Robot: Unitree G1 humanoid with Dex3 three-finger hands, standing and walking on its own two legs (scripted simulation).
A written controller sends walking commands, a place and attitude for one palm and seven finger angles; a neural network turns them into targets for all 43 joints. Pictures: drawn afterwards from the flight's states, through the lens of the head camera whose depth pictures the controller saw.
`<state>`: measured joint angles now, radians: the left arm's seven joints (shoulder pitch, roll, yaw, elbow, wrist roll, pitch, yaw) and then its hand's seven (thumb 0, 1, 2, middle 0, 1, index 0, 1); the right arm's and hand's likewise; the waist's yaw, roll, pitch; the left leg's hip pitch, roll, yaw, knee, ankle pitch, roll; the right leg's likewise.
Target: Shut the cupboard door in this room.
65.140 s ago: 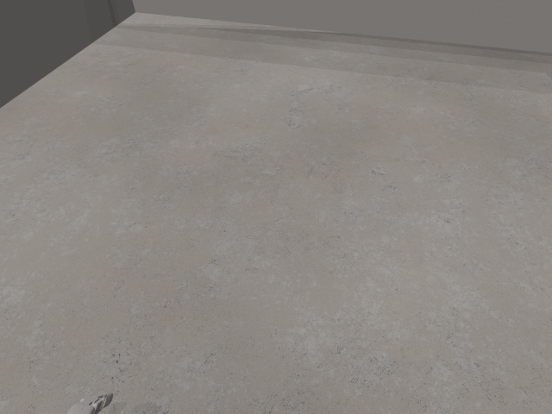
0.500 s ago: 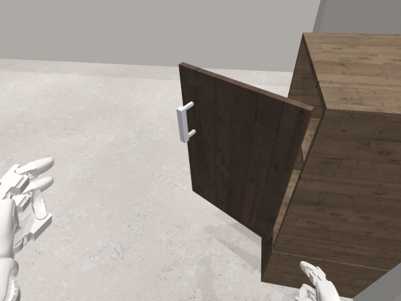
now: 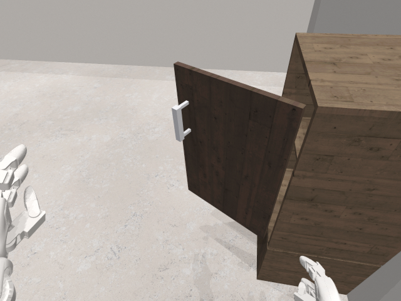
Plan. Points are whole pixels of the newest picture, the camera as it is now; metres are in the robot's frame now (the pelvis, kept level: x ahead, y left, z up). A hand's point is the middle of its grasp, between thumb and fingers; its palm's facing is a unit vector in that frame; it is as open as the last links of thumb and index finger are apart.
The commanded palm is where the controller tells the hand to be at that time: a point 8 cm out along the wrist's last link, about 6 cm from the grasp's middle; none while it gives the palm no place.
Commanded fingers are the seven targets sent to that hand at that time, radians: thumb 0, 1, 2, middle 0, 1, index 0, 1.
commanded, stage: step back with the hand held close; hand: left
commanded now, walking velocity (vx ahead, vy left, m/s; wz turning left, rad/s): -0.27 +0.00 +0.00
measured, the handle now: (182, 121) +0.63 +0.14 +0.01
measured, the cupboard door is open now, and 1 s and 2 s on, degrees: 61 61 61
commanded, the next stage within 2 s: stop stepping back and stand still in 1.78 s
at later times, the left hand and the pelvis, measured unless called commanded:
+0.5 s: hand (19, 229) +0.16 +0.29 +0.16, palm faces +0.38 -0.77 -0.51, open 7.4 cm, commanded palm +0.11 +0.32 +0.17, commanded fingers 0.00 0.90 0.90 -0.20 -0.30 -0.20 -0.30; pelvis -0.04 +0.03 -0.01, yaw -1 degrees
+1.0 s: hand out of the picture +0.10 +0.28 +0.16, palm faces +0.45 -0.77 -0.45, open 7.4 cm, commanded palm +0.04 +0.32 +0.17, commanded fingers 0.00 0.90 0.90 -0.20 -0.30 -0.20 -0.30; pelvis -0.10 +0.02 -0.02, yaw +0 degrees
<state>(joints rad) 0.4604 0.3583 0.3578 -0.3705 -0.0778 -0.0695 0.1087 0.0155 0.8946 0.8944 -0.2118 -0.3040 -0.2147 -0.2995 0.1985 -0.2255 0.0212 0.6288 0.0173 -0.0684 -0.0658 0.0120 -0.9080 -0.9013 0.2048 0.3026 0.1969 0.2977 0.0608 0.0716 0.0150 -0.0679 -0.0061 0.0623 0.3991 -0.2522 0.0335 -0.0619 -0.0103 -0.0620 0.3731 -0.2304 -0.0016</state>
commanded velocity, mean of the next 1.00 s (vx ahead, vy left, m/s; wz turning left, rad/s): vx -0.30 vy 0.00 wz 0.01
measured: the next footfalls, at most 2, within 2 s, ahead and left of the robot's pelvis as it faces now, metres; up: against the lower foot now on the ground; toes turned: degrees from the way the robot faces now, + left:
right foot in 1.76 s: -0.32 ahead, -0.12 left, +0.00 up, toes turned +1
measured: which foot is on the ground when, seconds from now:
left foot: down 0.00-1.00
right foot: down 0.00-1.00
